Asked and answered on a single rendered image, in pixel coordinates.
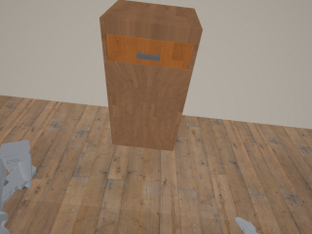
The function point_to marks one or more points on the right robot hand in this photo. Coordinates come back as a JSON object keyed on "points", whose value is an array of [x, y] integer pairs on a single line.
{"points": [[247, 227]]}

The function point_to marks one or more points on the left robot hand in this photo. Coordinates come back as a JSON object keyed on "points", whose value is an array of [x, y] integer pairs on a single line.
{"points": [[16, 158]]}

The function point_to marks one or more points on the handle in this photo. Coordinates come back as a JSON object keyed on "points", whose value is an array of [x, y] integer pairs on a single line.
{"points": [[139, 55]]}

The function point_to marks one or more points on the drawer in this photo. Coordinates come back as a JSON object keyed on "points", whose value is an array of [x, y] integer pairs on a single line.
{"points": [[172, 54]]}

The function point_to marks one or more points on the cabinet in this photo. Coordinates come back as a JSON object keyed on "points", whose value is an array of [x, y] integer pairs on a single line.
{"points": [[146, 102]]}

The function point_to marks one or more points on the robot left forearm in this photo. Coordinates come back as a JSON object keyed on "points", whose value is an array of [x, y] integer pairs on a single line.
{"points": [[3, 219]]}

